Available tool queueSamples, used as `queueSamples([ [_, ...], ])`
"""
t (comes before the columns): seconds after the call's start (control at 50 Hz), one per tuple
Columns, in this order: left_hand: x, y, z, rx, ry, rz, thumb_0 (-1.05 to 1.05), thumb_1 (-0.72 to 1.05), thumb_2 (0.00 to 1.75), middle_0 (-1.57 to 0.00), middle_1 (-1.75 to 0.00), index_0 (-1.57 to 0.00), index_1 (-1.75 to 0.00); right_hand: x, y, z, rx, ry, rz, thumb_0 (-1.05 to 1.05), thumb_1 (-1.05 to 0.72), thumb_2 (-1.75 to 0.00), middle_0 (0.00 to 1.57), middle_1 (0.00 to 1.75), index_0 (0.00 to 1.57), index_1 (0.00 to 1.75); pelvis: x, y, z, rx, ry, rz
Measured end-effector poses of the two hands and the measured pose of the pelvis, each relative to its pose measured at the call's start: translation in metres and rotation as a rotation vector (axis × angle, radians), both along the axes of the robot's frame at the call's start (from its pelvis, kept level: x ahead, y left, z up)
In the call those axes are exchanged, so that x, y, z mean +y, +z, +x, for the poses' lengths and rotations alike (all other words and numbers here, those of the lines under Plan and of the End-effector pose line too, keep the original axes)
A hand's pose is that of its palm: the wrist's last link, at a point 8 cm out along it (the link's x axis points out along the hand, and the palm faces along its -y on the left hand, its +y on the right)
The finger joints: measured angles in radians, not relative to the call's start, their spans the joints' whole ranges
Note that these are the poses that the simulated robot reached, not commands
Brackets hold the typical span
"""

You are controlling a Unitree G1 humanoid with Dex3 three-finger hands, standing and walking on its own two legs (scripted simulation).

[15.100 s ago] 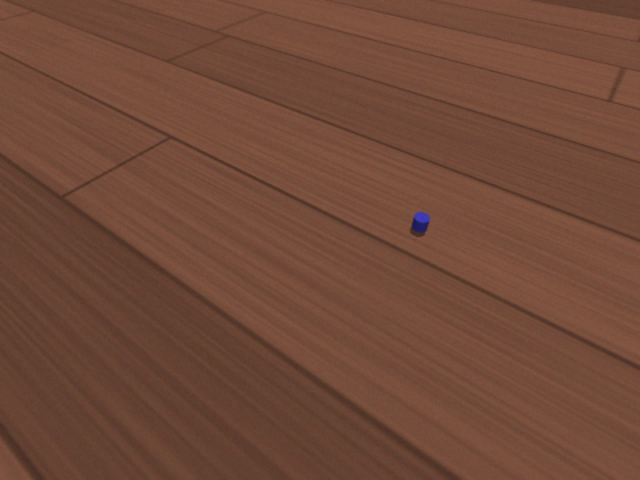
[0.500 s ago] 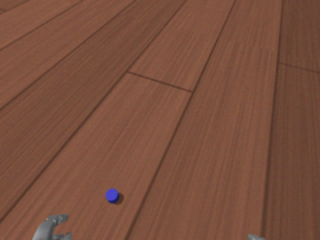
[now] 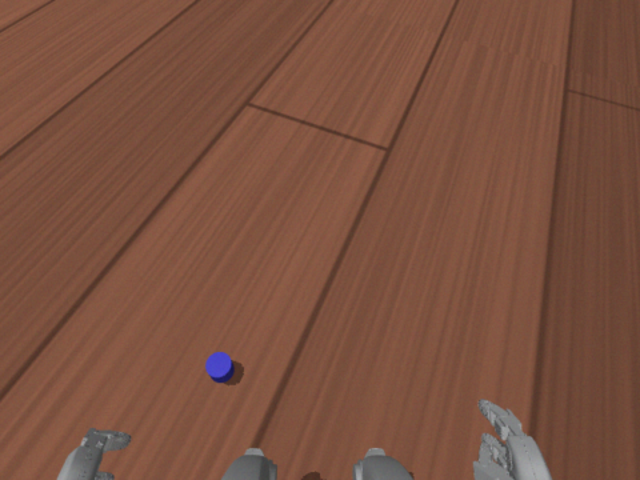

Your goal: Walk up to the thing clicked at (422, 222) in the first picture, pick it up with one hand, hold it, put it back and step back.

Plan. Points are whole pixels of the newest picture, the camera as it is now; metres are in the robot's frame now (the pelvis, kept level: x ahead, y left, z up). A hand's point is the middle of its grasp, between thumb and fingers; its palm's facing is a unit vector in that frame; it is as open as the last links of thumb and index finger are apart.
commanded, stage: rise first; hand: left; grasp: from above
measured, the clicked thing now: (220, 367) +0.43 +0.25 -0.67
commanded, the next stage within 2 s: none
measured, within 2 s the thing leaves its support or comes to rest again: neither
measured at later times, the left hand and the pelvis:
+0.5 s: hand (135, 467) +0.17 +0.28 -0.25, palm faces -0.37 -0.68 -0.63, open 13.9 cm; pelvis -0.03 -0.01 -0.11, yaw +0 degrees
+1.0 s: hand (166, 400) +0.30 +0.31 -0.42, palm faces -0.47 -0.23 -0.85, open 13.7 cm; pelvis -0.10 -0.01 -0.29, yaw -2 degrees
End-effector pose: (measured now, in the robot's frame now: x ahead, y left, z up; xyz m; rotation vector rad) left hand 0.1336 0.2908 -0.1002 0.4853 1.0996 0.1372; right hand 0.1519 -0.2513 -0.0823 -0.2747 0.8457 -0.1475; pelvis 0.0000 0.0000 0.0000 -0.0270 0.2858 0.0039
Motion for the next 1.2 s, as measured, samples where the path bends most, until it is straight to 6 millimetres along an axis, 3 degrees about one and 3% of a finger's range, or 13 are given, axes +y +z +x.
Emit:
queueSamples([
  [0.26,0.001,-0.019,-0.003,0.006,-0.058,0.054,-0.01,-0.53,0.94,-0.10,-1.07,-0.11,-1.07,0.010,-0.025,0.015,-0.073,0.039,0.015,0.01,-0.94,-0.91,0.20,0.30,0.20,0.30,0.000,-0.030,-0.005,0.071,0.006,-0.010],
  [0.34,0.006,-0.037,0.003,0.015,-0.120,0.096,-0.01,-0.52,0.93,-0.09,-1.08,-0.11,-1.07,0.007,-0.040,0.013,-0.077,0.058,0.008,0.01,-0.93,-0.90,0.20,0.30,0.20,0.30,-0.002,-0.046,-0.011,0.105,0.009,-0.009],
  [0.44,0.017,-0.078,0.024,-0.002,-0.241,0.182,-0.01,-0.51,0.93,-0.09,-1.08,-0.11,-1.07,-0.005,-0.080,0.009,-0.064,0.088,-0.014,0.01,-0.92,-0.90,0.20,0.30,0.20,0.30,-0.006,-0.083,-0.023,0.173,0.008,-0.003],
  [0.54,0.018,-0.123,0.059,-0.081,-0.400,0.258,-0.01,-0.50,0.93,-0.09,-1.09,-0.11,-1.08,-0.020,-0.138,-0.001,-0.015,0.093,-0.031,0.01,-0.91,-0.90,0.20,0.30,0.20,0.30,-0.008,-0.133,-0.036,0.244,0.004,0.001],
  [0.72,0.023,-0.196,0.114,-0.174,-0.598,0.447,-0.01,-0.52,0.96,-0.10,-1.09,-0.12,-1.08,-0.034,-0.252,-0.049,0.152,0.071,-0.017,0.01,-0.93,-0.90,0.20,0.30,0.20,0.30,-0.013,-0.218,-0.068,0.306,-0.002,-0.001],
  [0.84,0.028,-0.232,0.142,-0.179,-0.694,0.514,-0.01,-0.50,0.97,-0.12,-1.07,-0.13,-1.07,-0.032,-0.304,-0.099,0.285,0.050,-0.004,0.01,-0.92,-0.90,0.20,0.30,0.20,0.30,-0.014,-0.260,-0.086,0.312,-0.008,-0.012],
  [0.92,0.027,-0.250,0.158,-0.199,-0.765,0.532,-0.01,-0.49,0.98,-0.12,-1.05,-0.12,-1.06,-0.032,-0.320,-0.132,0.357,0.020,-0.013,0.01,-0.90,-0.90,0.20,0.30,0.20,0.30,-0.011,-0.279,-0.093,0.305,-0.013,-0.026],
  [1.02,0.025,-0.269,0.176,-0.237,-0.843,0.547,-0.01,-0.48,1.00,-0.10,-1.04,-0.11,-1.04,-0.032,-0.326,-0.165,0.431,-0.018,-0.041,0.01,-0.89,-0.90,0.20,0.30,0.20,0.30,-0.006,-0.296,-0.096,0.298,-0.021,-0.049],
  [1.2,0.029,-0.303,0.201,-0.270,-0.938,0.615,-0.01,-0.45,0.98,-0.13,-0.95,-0.14,-0.96,-0.030,-0.330,-0.192,0.543,-0.046,-0.084,0.01,-0.89,-0.90,0.20,0.30,0.20,0.30,0.005,-0.317,-0.095,0.310,-0.024,-0.084],
])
